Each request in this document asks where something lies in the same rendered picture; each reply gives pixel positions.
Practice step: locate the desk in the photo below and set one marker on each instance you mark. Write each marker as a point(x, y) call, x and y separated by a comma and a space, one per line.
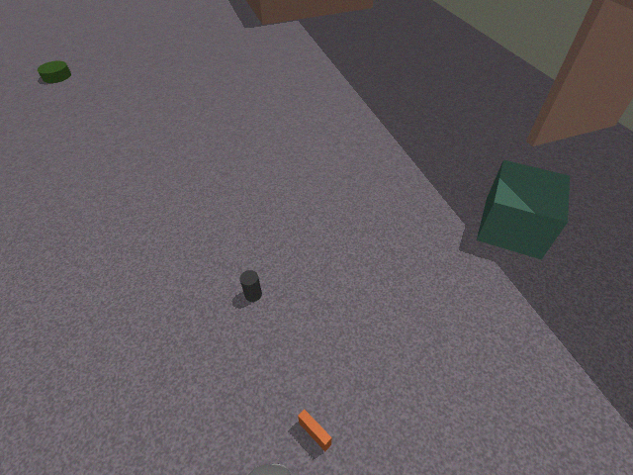
point(594, 85)

